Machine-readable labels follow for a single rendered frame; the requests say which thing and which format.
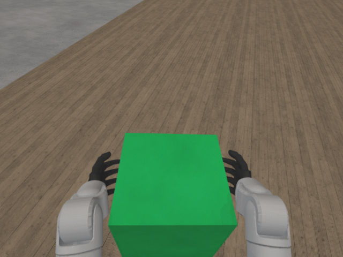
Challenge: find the robot left forearm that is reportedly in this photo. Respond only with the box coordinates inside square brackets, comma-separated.
[55, 180, 109, 257]

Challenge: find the robot right forearm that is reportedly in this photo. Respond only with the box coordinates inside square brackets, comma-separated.
[235, 177, 292, 257]

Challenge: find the robot right hand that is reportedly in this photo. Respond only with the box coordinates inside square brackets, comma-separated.
[222, 150, 251, 195]

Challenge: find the carton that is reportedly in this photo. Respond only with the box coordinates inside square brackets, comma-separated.
[108, 133, 237, 257]

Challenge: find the robot left hand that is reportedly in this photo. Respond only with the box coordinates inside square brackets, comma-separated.
[88, 152, 120, 196]

